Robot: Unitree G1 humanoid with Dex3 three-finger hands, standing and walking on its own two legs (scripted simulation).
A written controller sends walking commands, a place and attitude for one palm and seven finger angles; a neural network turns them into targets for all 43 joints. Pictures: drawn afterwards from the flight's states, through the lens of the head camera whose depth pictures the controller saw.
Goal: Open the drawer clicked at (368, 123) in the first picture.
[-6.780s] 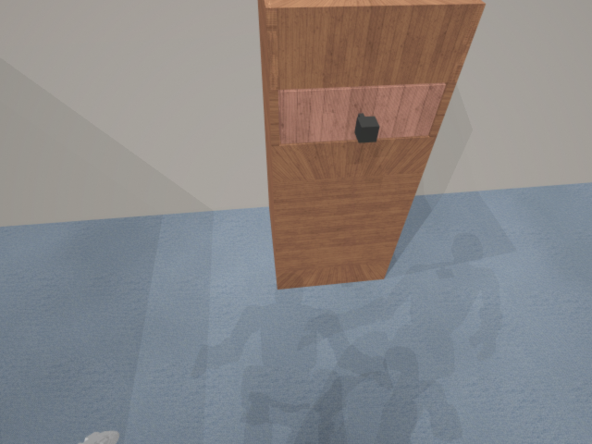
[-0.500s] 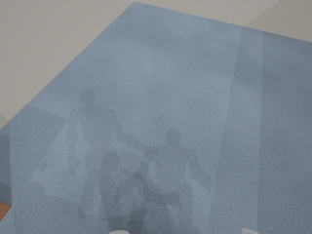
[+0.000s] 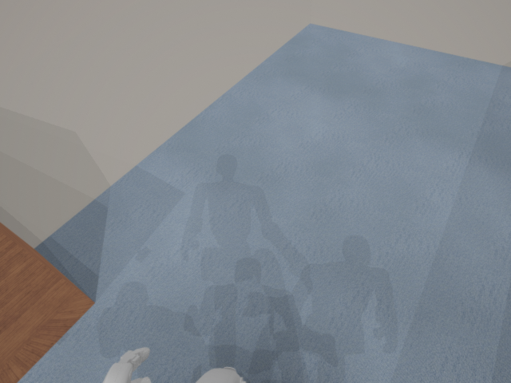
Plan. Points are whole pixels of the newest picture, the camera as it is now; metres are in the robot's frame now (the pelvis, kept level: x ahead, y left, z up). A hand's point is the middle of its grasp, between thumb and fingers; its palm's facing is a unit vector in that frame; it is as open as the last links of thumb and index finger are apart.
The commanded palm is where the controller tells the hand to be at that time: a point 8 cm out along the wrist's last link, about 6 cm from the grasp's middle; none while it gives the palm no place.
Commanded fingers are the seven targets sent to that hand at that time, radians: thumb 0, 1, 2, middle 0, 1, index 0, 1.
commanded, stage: turn to face it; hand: left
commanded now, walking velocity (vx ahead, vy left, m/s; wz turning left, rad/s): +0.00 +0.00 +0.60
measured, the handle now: out of the picture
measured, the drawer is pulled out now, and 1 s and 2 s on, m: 0.00 0.00 0.00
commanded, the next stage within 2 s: take the last steps up to it in 1.48 s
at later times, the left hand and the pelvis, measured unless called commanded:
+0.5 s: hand out of the picture -0.04 +0.28 -0.17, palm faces +0.35 -0.90 -0.26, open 7.4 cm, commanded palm none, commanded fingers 0.00 0.90 0.90 -0.20 -0.30 -0.20 -0.30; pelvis -0.01 +0.05 +0.00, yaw +18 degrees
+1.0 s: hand out of the picture -0.03 +0.23 -0.13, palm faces +0.56 -0.77 -0.29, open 7.4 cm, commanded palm none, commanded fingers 0.00 0.90 0.90 -0.20 -0.30 -0.20 -0.30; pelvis -0.01 +0.01 +0.01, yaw +36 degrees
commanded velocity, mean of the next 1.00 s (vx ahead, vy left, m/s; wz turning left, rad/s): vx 0.00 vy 0.00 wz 0.60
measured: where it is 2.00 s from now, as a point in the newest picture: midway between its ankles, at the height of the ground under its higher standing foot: outside the picture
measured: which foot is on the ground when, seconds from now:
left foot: up 0.00-0.32, down 0.34-0.84, up 0.86-1.00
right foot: down 0.00-0.34, up 0.36-0.82, down 0.84-1.00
